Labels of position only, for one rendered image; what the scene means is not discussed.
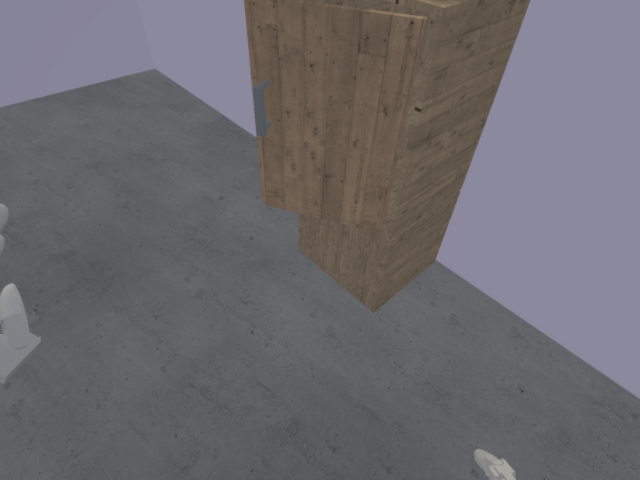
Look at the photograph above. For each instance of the handle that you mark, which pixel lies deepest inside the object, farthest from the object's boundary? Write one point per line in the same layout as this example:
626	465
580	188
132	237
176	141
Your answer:
259	105

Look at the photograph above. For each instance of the left robot hand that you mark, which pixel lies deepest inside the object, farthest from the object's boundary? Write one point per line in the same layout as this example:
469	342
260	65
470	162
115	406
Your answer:
17	344

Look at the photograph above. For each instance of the cupboard door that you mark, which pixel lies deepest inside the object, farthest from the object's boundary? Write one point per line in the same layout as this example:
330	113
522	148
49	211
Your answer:
340	84

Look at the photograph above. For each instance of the right robot hand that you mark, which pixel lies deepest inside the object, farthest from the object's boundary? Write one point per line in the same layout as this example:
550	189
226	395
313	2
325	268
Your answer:
494	468

